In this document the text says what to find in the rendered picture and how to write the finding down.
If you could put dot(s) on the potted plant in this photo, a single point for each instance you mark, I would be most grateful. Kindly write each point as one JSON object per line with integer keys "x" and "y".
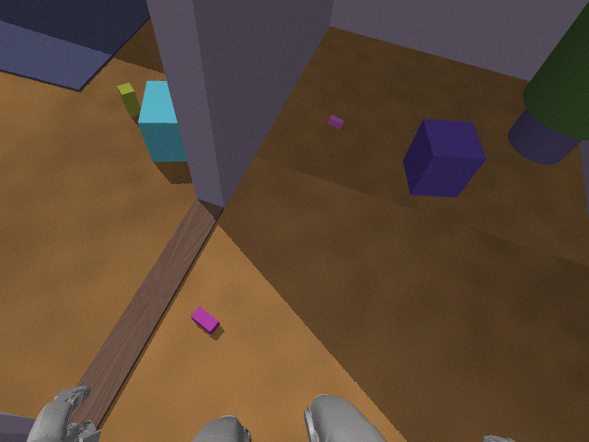
{"x": 556, "y": 118}

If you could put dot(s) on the left robot hand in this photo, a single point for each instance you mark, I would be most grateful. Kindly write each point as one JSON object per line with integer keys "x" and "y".
{"x": 53, "y": 419}

